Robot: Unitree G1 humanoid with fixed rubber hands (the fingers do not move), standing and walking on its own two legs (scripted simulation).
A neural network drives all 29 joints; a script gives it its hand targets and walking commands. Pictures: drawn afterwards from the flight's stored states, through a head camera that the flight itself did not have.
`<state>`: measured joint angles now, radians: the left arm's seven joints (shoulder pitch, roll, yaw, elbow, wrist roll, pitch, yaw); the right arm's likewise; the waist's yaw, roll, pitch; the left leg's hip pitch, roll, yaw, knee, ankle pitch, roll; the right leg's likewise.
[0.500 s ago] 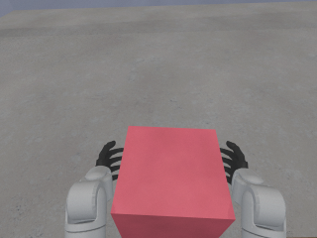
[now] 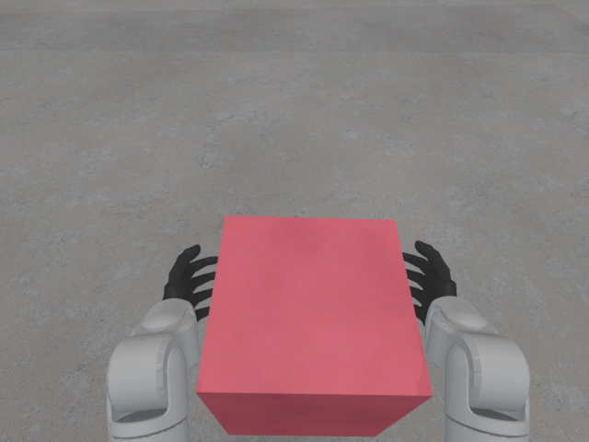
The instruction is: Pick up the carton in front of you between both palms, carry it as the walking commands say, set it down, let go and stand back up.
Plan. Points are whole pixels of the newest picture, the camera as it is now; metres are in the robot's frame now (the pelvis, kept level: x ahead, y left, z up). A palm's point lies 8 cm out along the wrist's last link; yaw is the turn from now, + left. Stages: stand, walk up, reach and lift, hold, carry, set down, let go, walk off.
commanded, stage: carry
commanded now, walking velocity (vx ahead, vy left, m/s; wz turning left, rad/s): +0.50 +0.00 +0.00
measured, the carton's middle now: (306, 334) +0.25 +0.01 +0.02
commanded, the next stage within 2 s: none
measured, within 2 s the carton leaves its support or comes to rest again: neither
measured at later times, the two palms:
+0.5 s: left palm (231, 118) +0.67 +0.15 +0.09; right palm (379, 120) +0.69 -0.15 +0.08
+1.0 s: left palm (241, 57) +0.99 +0.17 +0.07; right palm (354, 60) +0.99 -0.13 +0.08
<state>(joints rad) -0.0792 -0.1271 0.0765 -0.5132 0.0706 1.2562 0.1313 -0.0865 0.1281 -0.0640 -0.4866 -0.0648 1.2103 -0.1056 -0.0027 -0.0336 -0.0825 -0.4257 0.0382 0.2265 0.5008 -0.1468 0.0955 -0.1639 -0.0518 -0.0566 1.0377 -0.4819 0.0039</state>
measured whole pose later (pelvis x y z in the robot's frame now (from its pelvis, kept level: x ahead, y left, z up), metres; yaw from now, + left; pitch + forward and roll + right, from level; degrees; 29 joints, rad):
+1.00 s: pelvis +0.71 +0.02 +0.01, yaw -1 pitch +5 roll +1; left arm -0.15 -0.13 0.13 -0.37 0.06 1.12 0.13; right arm -0.18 0.14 -0.11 -0.34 -0.06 1.10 -0.11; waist -0.02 -0.01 0.00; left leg -0.38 0.01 0.23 0.43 -0.14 0.09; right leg -0.33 -0.01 -0.05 1.13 -0.43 -0.01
